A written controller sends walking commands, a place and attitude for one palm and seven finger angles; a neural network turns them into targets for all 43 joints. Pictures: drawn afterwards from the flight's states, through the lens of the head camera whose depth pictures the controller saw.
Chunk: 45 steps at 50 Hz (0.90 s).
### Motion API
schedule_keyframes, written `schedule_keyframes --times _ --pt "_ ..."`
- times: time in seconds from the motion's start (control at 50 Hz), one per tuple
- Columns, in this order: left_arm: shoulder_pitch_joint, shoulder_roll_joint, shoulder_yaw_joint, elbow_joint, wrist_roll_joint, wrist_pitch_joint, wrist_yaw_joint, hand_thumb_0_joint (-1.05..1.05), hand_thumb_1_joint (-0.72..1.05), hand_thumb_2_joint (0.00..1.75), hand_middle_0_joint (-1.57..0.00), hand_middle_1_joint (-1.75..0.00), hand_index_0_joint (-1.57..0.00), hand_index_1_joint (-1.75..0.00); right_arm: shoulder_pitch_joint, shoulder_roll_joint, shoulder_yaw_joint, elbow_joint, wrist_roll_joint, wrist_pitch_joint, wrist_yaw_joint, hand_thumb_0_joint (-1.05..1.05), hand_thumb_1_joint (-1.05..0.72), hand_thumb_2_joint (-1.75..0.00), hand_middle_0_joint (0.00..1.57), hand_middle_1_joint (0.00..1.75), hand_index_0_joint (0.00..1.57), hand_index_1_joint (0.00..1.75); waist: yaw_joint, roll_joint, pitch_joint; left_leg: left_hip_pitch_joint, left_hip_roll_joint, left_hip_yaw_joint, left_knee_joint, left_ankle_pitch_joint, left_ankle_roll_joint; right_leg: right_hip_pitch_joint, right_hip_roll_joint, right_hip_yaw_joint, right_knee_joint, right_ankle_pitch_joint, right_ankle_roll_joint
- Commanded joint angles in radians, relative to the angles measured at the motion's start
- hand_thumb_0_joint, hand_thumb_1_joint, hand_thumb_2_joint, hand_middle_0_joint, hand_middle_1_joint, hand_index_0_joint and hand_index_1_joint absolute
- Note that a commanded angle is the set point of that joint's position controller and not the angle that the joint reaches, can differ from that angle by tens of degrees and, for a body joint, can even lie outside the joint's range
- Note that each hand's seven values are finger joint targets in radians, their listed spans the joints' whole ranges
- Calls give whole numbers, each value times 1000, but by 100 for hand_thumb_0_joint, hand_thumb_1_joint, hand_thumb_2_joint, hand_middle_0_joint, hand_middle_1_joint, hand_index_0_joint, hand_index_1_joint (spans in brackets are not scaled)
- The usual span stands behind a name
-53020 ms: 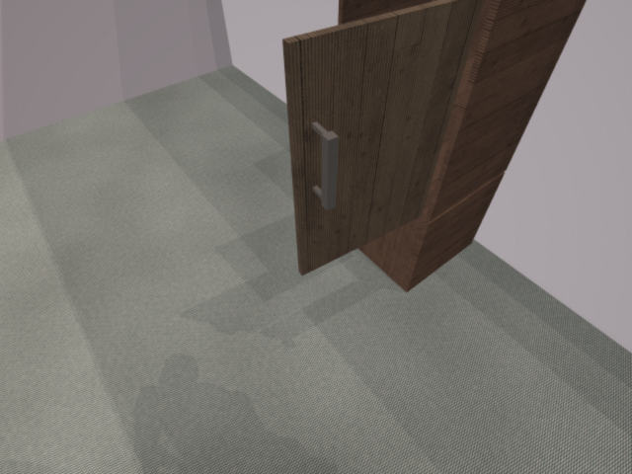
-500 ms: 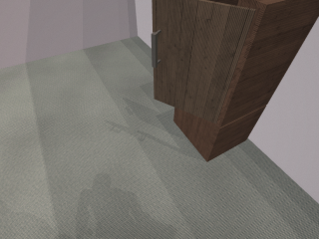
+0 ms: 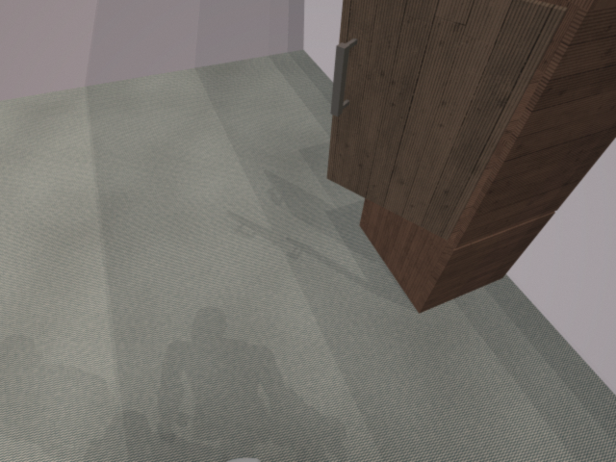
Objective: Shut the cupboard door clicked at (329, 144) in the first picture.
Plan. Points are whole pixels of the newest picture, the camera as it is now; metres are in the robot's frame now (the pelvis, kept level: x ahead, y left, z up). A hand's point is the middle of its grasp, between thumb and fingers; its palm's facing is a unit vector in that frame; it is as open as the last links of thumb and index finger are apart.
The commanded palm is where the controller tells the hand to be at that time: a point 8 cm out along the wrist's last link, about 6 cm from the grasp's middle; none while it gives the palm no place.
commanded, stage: walk to a spot facing it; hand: left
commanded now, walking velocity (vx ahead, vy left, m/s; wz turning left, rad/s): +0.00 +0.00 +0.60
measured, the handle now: (344, 78) +0.92 -0.05 +0.02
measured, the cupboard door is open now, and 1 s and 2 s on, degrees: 30 30 30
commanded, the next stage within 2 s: turn to face it in 1.68 s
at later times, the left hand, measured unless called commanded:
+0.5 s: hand out of the picture +0.04 +0.22 -0.15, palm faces +0.29 -0.90 -0.31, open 7.4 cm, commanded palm none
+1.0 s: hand out of the picture -0.05 +0.21 -0.16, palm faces +0.60 -0.76 -0.25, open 7.4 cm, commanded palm none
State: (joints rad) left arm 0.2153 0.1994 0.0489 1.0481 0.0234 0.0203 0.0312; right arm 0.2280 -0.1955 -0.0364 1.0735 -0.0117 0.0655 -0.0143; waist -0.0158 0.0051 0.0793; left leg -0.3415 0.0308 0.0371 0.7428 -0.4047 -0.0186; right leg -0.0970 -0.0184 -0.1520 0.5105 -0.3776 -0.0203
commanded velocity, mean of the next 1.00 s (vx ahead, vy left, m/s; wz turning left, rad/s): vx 0.07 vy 0.00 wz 0.60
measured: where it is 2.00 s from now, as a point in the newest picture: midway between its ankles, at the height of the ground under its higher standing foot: (219, 461)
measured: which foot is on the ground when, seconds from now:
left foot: down 0.00-0.46, up 0.48-0.78, down 0.80-1.00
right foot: down 0.00-0.08, up 0.10-0.46, down 0.48-0.80, up 0.82-1.00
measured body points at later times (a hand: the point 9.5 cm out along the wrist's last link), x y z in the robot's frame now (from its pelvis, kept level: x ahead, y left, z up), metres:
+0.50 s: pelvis +0.00 -0.03 +0.00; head +0.05 -0.02 +0.44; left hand +0.02 +0.26 -0.13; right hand +0.12 -0.26 -0.15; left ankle +0.02 +0.11 -0.72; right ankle +0.02 -0.15 -0.74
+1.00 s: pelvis +0.02 -0.01 +0.00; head +0.05 +0.03 +0.45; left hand -0.08 +0.25 -0.14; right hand +0.24 -0.16 -0.13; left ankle -0.05 +0.09 -0.73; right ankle +0.10 -0.13 -0.68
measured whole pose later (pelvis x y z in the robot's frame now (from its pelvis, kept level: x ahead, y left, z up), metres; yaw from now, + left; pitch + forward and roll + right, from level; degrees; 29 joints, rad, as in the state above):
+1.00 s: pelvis +0.02 -0.01 +0.00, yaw +37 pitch +1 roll -1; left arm 0.21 0.25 0.08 0.90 0.02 0.06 -0.01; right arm 0.19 -0.21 -0.04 0.89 -0.03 0.03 0.00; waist 0.00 -0.01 0.08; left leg -0.27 0.00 -0.03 0.54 -0.29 0.01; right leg -0.45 -0.08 -0.05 0.96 -0.46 0.06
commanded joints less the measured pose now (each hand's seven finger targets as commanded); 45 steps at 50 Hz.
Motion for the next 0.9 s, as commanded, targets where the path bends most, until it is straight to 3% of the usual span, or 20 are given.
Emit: schedule_keyframes --times 0.0,0.02,0.04,0.06,0.1,0.14,0.22,0.32,0.4,0.42,0.44,0.46,0.52,0.58,0.68,0.74,0.76,0.78,0.8,0.88 --pt "11 206 52 -81 5 -10 17 0 90 90 -20 -30 -20 -30 20 -91 -24 -96 -3 -25 9 0 -90 -90 20 30 20 30 -14 -118 7 -12 37 11 -113 58 2 -14 -314 76 36 706 -110" --pt "12 193 50 -94 -3 -7 13 0 90 90 -20 -30 -20 -30 97 -110 -27 -83 -9 -32 11 0 -90 -90 20 30 20 30 -46 -11 -42 127 43 -26 -239 352 22 -94 -253 17 187 572 -41" --pt "57 132 44 -115 -15 1 8 0 90 90 -20 -30 -20 -30 145 -190 -41 -83 -21 -42 6 0 -90 -90 20 30 20 30 -43 285 -79 218 224 -344 -338 712 122 -274 -102 -33 403 151 50" --pt "14 118 28 -147 -14 7 10 0 90 90 -20 -30 -20 -30 171 -238 -54 -77 -14 -37 -3 0 -90 -90 20 30 20 30 -52 347 -87 234 342 -497 -402 878 220 -359 -39 62 548 -301 65" --pt "-34 124 44 -159 -1 22 9 0 90 90 -20 -30 -20 -30 132 -228 -59 -99 -22 -34 -9 0 -90 -90 20 30 20 30 -46 189 -78 107 297 -489 -485 281 197 -377 -61 163 641 -194 41" --pt "-55 129 50 -166 4 22 -3 0 90 90 -20 -30 -20 -30 49 -210 -53 -135 -24 -37 -13 0 -90 -90 20 30 20 30 -20 139 -18 25 244 -442 -509 84 162 -405 -65 181 643 -64 53" --pt "-23 104 45 -174 2 10 -12 0 90 90 -20 -30 -20 -30 40 -206 -57 -151 -21 -47 -16 0 -90 -90 20 30 20 30 -5 69 -117 136 185 -374 -460 233 168 -409 -39 168 529 -11 72" --pt "-35 98 40 -209 -1 12 -7 0 90 90 -20 -30 -20 -30 30 -218 -74 -166 -24 -31 -7 0 -90 -90 20 30 20 30 -16 145 -129 110 162 -415 -441 232 178 -329 0 148 330 -54 73" --pt "94 131 51 -190 -5 5 -2 0 90 90 -20 -30 -20 -30 -49 -206 -84 -209 -16 -17 0 0 -90 -90 20 30 20 30 47 158 -140 -77 72 -392 -372 154 114 -41 35 117 -3 75 61" --pt "130 177 61 -189 2 -2 3 0 90 90 -20 -30 -20 -30 -55 -167 -82 -220 -7 -14 5 0 -90 -90 20 30 20 30 65 39 -142 -188 -4 -335 -266 42 62 58 -63 212 -161 40 30" --pt "114 275 80 -208 20 -10 10 0 90 90 -20 -30 -20 -30 -34 -99 -76 -236 0 -16 9 0 -90 -90 20 30 20 30 64 -261 -116 -334 -143 -151 31 -103 -18 65 -344 546 -314 -126 -77" --pt "33 287 69 -232 11 -5 14 0 90 90 -20 -30 -20 -30 -47 -141 -85 -237 -13 -17 14 0 -90 -90 20 30 20 30 47 -241 -80 -284 -109 -125 301 -173 -20 -119 -473 583 -328 -57 -143" --pt "-101 180 47 -266 5 -17 14 0 90 90 -20 -30 -20 -30 -3 -118 -77 -212 -19 -3 32 0 -90 -90 20 30 20 30 -38 -185 -28 -274 -32 -99 509 -26 -23 -177 -311 319 -217 183 -120" --pt "-36 182 47 -247 7 -26 15 0 90 90 -20 -30 -20 -30 -47 -105 -59 -237 -7 -12 40 0 -90 -90 20 30 20 30 -12 -203 -56 -247 -11 -29 330 -32 -46 -23 -288 149 -99 622 -109" --pt "95 241 70 -209 11 -19 11 0 90 90 -20 -30 -20 -30 -127 -85 -37 -266 -2 -24 43 0 -90 -90 20 30 20 30 57 -219 -93 -132 -28 62 -8 -40 -26 95 -319 106 8 807 -91" --pt "71 233 71 -219 -2 -15 3 0 90 90 -20 -30 -20 -30 -8 -138 -49 -238 -8 -36 39 0 -90 -90 20 30 20 30 -15 -134 -157 148 -29 48 -278 237 0 -39 -291 30 189 692 -10" --pt "80 187 62 -242 -8 -11 -2 0 90 90 -20 -30 -20 -30 48 -234 -72 -230 -15 -44 36 0 -90 -90 20 30 20 30 -38 103 -225 354 157 -186 -314 556 70 -255 -198 -25 374 364 57" --pt "30 113 34 -284 -12 -11 -6 0 90 90 -20 -30 -20 -30 134 -322 -96 -212 -14 -44 23 0 -90 -90 20 30 20 30 -87 339 -255 470 370 -462 -313 1000 222 -480 -82 12 570 -293 102" --pt "-35 138 35 -307 -2 0 -2 0 90 90 -20 -30 -20 -30 176 -313 -90 -185 -17 -37 15 0 -90 -90 20 30 20 30 -104 215 -246 444 383 -412 -310 863 267 -497 -98 114 634 -302 80" --pt "-84 135 44 -278 1 -3 -30 0 90 90 -20 -30 -20 -30 13 -243 -65 -228 -26 -51 -1 0 -90 -90 20 30 20 30 -46 178 -87 226 234 -357 -413 197 191 -515 -96 140 577 -93 79"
